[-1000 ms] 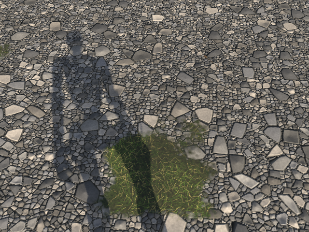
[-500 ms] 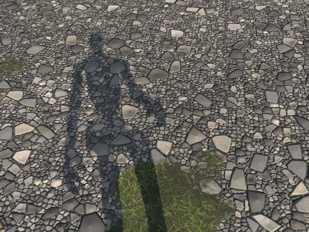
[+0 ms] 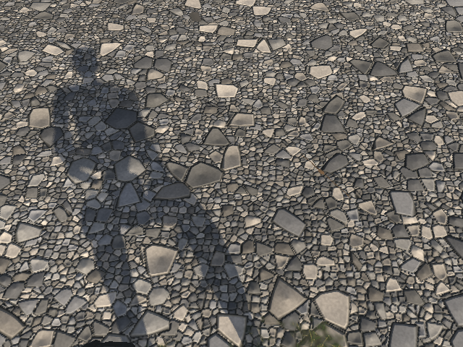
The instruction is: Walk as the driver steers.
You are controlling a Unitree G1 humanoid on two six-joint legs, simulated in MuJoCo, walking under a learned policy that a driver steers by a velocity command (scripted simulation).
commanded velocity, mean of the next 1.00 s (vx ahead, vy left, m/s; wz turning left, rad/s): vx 0.99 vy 0.00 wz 0.33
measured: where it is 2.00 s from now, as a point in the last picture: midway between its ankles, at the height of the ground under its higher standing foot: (174, 138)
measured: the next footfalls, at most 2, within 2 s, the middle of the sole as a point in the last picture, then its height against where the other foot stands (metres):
right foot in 0.14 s outside the picture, level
left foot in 0.62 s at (202, 248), level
